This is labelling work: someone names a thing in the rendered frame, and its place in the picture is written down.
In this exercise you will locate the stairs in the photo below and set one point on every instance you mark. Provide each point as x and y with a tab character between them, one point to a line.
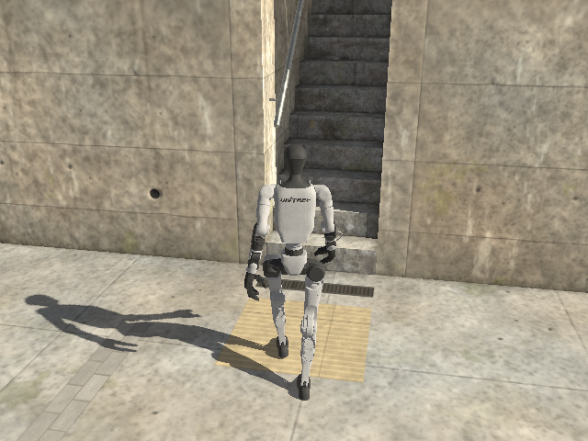
339	120

